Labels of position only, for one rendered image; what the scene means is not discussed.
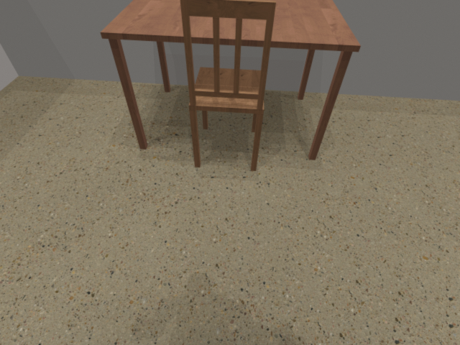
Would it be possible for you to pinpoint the chair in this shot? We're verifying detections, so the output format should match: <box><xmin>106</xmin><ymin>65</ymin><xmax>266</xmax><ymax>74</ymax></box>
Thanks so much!
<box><xmin>180</xmin><ymin>0</ymin><xmax>276</xmax><ymax>171</ymax></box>

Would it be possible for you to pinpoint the table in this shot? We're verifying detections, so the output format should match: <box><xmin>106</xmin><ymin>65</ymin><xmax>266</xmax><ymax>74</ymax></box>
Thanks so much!
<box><xmin>101</xmin><ymin>0</ymin><xmax>361</xmax><ymax>160</ymax></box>

